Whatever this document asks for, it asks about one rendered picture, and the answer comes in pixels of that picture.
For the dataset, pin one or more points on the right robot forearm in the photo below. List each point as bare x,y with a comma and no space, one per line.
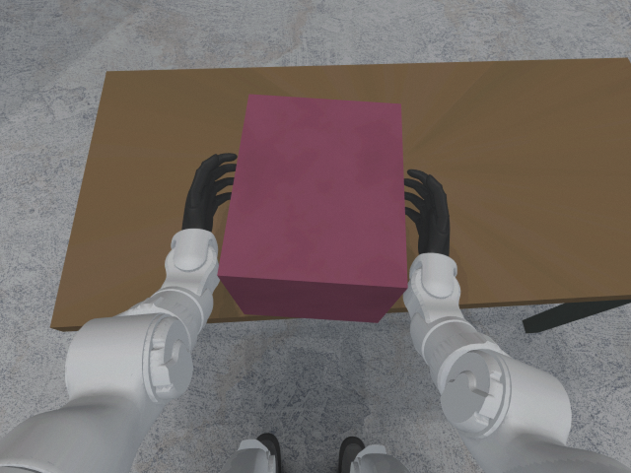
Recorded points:
439,332

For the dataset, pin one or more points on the left robot hand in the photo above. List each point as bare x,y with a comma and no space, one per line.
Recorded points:
201,201

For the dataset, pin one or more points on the left robot forearm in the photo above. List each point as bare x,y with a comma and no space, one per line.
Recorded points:
192,268

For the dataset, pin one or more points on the right robot hand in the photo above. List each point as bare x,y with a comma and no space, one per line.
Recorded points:
433,221

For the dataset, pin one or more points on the table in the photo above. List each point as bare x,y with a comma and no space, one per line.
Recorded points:
534,156

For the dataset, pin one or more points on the left robot upper arm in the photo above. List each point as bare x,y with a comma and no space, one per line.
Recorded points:
121,373

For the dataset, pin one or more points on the carton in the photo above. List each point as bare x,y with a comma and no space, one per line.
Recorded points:
316,222

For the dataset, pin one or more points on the robot right shin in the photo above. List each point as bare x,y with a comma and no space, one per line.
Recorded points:
373,448

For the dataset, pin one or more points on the right robot upper arm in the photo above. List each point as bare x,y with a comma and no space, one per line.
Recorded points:
515,418

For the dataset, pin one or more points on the right robot foot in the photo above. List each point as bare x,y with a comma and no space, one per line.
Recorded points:
349,449

